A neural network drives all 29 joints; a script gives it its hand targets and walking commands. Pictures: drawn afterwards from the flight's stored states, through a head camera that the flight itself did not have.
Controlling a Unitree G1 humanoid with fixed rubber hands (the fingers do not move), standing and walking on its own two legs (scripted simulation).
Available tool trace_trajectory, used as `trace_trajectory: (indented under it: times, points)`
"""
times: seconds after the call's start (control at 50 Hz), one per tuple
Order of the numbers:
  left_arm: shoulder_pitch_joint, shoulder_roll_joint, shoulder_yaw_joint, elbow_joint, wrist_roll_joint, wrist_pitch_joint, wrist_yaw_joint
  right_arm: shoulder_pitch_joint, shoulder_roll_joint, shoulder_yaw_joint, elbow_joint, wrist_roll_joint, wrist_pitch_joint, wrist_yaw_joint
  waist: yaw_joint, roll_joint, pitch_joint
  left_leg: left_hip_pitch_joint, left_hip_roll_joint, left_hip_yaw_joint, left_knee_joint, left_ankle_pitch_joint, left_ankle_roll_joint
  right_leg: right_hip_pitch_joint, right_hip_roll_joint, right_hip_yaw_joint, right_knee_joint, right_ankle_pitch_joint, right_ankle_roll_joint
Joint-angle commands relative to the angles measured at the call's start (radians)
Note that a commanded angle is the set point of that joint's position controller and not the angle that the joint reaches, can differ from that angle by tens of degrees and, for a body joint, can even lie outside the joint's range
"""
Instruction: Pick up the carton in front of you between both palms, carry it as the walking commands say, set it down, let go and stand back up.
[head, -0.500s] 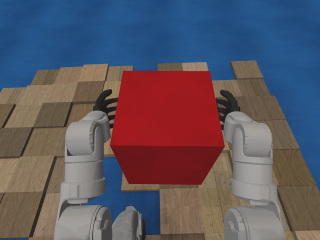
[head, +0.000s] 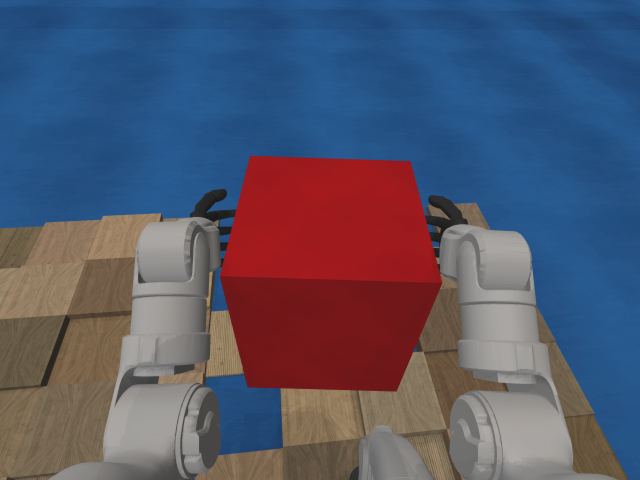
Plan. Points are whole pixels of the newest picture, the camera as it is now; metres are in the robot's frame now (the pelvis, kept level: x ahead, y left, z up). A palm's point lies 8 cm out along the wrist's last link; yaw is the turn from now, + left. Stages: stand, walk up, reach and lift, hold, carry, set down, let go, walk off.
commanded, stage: carry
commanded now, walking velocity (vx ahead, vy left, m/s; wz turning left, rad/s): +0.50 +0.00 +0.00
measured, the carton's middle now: (326, 278) +0.36 -0.01 +0.05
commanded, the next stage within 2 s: none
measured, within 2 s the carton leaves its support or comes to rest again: neither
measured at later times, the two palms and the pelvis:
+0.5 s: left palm (196, 69) +0.65 +0.18 +0.20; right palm (388, 63) +0.67 -0.12 +0.20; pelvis +0.29 +0.00 +0.02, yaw +1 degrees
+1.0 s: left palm (233, 57) +0.93 +0.17 +0.09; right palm (366, 61) +0.93 -0.13 +0.09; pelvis +0.57 +0.02 -0.01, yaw +1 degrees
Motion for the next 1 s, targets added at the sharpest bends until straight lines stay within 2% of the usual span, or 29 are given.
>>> trace_trajectory:
  times: [0.0,0.02,0.04,0.06,0.08,0.1,0.12,0.14,0.16,0.2,0.28,0.34,0.44,0.48,0.52,0.54,0.56,0.58,0.6,0.62,0.66,0.7,0.72,0.78,0.84,0.9,0.94,0.96,0.98]
  points:
    - [-0.749,-1.102,-0.631,-0.107,-0.401,-0.05,-0.193,-0.811,1.127,0.6,-0.173,0.463,-0.032,0.269,0.021,0.182,-0.308,0.107,0.164,-0.047,-0.01,0.886,0.062,0.238,0.112,-0.15,-0.237,0.084,-0.023]
    - [-0.746,-1.088,-0.637,-0.126,-0.408,-0.049,-0.188,-0.802,1.113,0.601,-0.19,0.465,-0.028,0.262,0.054,0.189,-0.358,0.104,0.155,-0.001,0.112,1.071,0.037,0.375,0.159,-0.185,-0.296,0.129,-0.038]
    - [-0.75,-1.075,-0.64,-0.141,-0.416,-0.047,-0.185,-0.785,1.097,0.602,-0.205,0.468,-0.022,0.254,0.092,0.155,-0.438,0.056,0.131,0.059,0.278,1.094,-0.007,0.595,0.175,-0.19,-0.412,0.234,-0.06]
    - [-0.725,-1.057,-0.636,-0.151,-0.423,-0.045,-0.183,-0.8,1.063,0.6,-0.231,0.463,-0.014,0.247,0.142,0.111,-0.548,-0.109,0.104,0.019,0.477,0.821,-0.043,0.879,0.064,0.011,-0.454,0.212,-0.111]
    - [-0.736,-1.007,-0.629,-0.17,-0.417,-0.048,-0.178,-0.781,1.062,0.588,-0.237,0.459,0.001,0.243,0.157,-0.215,-0.718,-0.424,-0.04,-0.034,0.873,0.233,-0.092,1.163,-0.275,0.606,-0.525,0.201,-0.301]
    - [-0.723,-1.019,-0.631,-0.184,-0.43,-0.044,-0.173,-0.8,1.027,0.575,-0.255,0.449,0.015,0.236,0.17,-0.283,-0.754,-0.511,-0.091,-0.164,1.082,-0.134,-0.072,1.162,-0.304,0.801,-0.621,0.289,-0.352]
    - [-0.781,-1.006,-0.641,-0.26,-0.445,-0.039,-0.17,-0.832,1.028,0.583,-0.289,0.449,0.021,0.228,0.168,-0.216,-0.682,-0.621,-0.028,-0.226,1.173,-0.128,-0.045,1.132,-0.28,0.69,-0.53,0.282,-0.334]
    - [-0.838,-1.011,-0.659,-0.311,-0.473,-0.034,-0.172,-0.856,0.997,0.565,-0.329,0.438,0.025,0.218,0.168,-0.095,-0.622,-0.673,-0.002,-0.209,1.178,-0.133,-0.036,1.057,-0.256,0.614,-0.503,0.32,-0.297]
    - [-0.901,-1.03,-0.683,-0.373,-0.506,-0.025,-0.173,-0.852,0.972,0.554,-0.348,0.417,0.035,0.208,0.15,-0.048,-0.56,-0.707,0.026,-0.214,1.135,-0.141,-0.027,0.979,-0.231,0.548,-0.496,0.289,-0.25]
    - [-0.945,-1.023,-0.694,-0.425,-0.539,-0.004,-0.174,-0.826,0.918,0.526,-0.364,0.379,0.054,0.189,0.121,-0.052,-0.539,-0.691,0.06,-0.2,1.007,-0.128,-0.024,0.896,-0.196,0.456,-0.509,0.21,-0.207]
    - [-0.887,-1.002,-0.679,-0.355,-0.523,0.04,-0.198,-0.76,0.882,0.528,-0.289,0.316,0.087,0.18,0.135,-0.097,-0.488,-0.626,0.069,-0.132,0.666,-0.138,-0.069,0.823,-0.195,0.319,-0.548,0.352,-0.227]
    - [-0.858,-1.014,-0.663,-0.251,-0.502,0.055,-0.227,-0.763,0.907,0.531,-0.218,0.303,0.093,0.19,0.139,-0.142,-0.465,-0.51,0.064,-0.1,0.443,0.109,-0.081,0.793,-0.159,0.192,-0.542,0.468,-0.18]
    - [-0.842,-1.056,-0.615,-0.072,-0.47,0.048,-0.255,-0.753,0.958,0.486,-0.055,0.297,0.096,0.224,0.164,-0.1,-0.368,-0.393,0.038,-0.058,0.089,0.397,-0.079,0.778,-0.132,0.136,-0.475,0.32,-0.119]
    - [-0.831,-1.07,-0.585,-0.002,-0.454,0.037,-0.257,-0.746,0.979,0.461,0.025,0.298,0.091,0.242,0.138,-0.104,-0.337,-0.297,0.035,-0.029,-0.021,0.416,-0.068,0.748,-0.134,0.126,-0.415,0.311,-0.092]
    - [-0.816,-1.087,-0.555,0.058,-0.443,0.023,-0.257,-0.711,0.992,0.425,0.105,0.299,0.078,0.258,0.072,-0.015,-0.38,0.011,0.019,0.057,-0.069,0.417,-0.072,0.61,-0.059,0.02,-0.161,0.304,-0.024]
    - [-0.805,-1.078,-0.53,0.093,-0.433,0.017,-0.257,-0.699,0.992,0.397,0.143,0.296,0.07,0.265,0.052,0.059,-0.41,0.208,0.142,-0.085,0.031,0.537,-0.079,0.404,-0.025,0.007,0.038,-0.003,0.012]
    - [-0.795,-1.087,-0.512,0.121,-0.421,0.019,-0.252,-0.678,0.971,0.368,0.183,0.279,0.063,0.263,0.05,0.249,-0.453,0.405,0.337,-0.356,0.167,0.852,0.01,0.167,0.044,-0.001,0.217,-0.289,0.044]
    - [-0.815,-1.096,-0.488,0.138,-0.415,0.017,-0.247,-0.701,0.96,0.349,0.187,0.28,0.055,0.261,0.018,0.305,-0.474,0.501,0.405,-0.572,0.088,0.621,0.11,-0.039,0.097,0.023,0.366,-0.31,0.053]
    - [-0.838,-1.115,-0.493,0.135,-0.413,0.009,-0.244,-0.726,0.992,0.359,0.158,0.3,0.04,0.263,0.003,0.272,-0.454,0.457,0.412,-0.656,0.007,0.313,0.143,-0.137,0.06,0.053,0.407,-0.294,0.039]
    - [-0.852,-1.139,-0.503,0.122,-0.414,-0.003,-0.239,-0.78,1.039,0.38,0.102,0.33,0.027,0.269,0.009,0.158,-0.408,0.361,0.362,-0.601,-0.035,0.189,0.11,-0.137,0.029,0.065,0.41,-0.248,0.03]
    - [-0.872,-1.188,-0.525,0.048,-0.435,-0.023,-0.226,-0.893,1.115,0.445,-0.039,0.399,0.0,0.271,0.026,0.119,-0.392,0.258,0.344,-0.512,-0.044,0.243,0.115,-0.116,-0.005,0.066,0.402,-0.191,0.028]
    - [-0.844,-1.212,-0.548,-0.02,-0.446,-0.039,-0.205,-0.921,1.154,0.492,-0.144,0.442,-0.02,0.265,0.03,0.122,-0.408,0.226,0.29,-0.399,-0.054,0.209,0.096,-0.1,-0.025,0.064,0.379,-0.08,0.035]
    - [-0.822,-1.218,-0.565,-0.05,-0.448,-0.047,-0.195,-0.902,1.16,0.512,-0.174,0.45,-0.027,0.26,0.027,0.143,-0.421,0.236,0.278,-0.371,-0.047,0.241,0.102,-0.118,-0.026,0.052,0.393,-0.059,0.038]
    - [-0.739,-1.205,-0.609,-0.108,-0.434,-0.067,-0.176,-0.814,1.166,0.565,-0.217,0.454,-0.044,0.253,0.011,0.113,-0.436,0.329,0.263,-0.343,-0.021,0.306,0.132,-0.236,-0.038,0.04,0.4,-0.046,0.039]
    - [-0.686,-1.174,-0.656,-0.157,-0.415,-0.085,-0.172,-0.76,1.158,0.627,-0.263,0.463,-0.058,0.253,-0.004,0.078,-0.389,0.331,0.233,-0.284,-0.039,0.426,0.12,-0.219,-0.037,0.006,0.169,-0.024,0.039]
    - [-0.647,-1.132,-0.693,-0.198,-0.401,-0.093,-0.172,-0.735,1.132,0.674,-0.299,0.474,-0.065,0.255,0.011,0.136,-0.349,0.221,0.201,-0.161,-0.058,0.701,0.06,0.07,0.045,-0.092,-0.171,0.058,0.013]
    - [-0.636,-1.098,-0.71,-0.224,-0.404,-0.094,-0.172,-0.702,1.103,0.689,-0.314,0.471,-0.063,0.255,0.037,0.187,-0.402,0.228,0.178,-0.062,0.09,1.115,0.016,0.286,0.139,-0.169,-0.314,0.059,-0.024]
    - [-0.62,-1.087,-0.713,-0.221,-0.402,-0.092,-0.174,-0.684,1.087,0.691,-0.315,0.468,-0.06,0.253,0.083,0.178,-0.486,0.177,0.162,0.004,0.273,1.208,-0.026,0.527,0.156,-0.186,-0.398,0.231,-0.051]
    - [-0.575,-1.065,-0.712,-0.217,-0.396,-0.093,-0.179,-0.658,1.064,0.692,-0.308,0.458,-0.058,0.253,0.144,0.146,-0.586,-0.021,0.121,0.006,0.467,0.999,-0.065,0.836,0.084,-0.056,-0.467,0.27,-0.088]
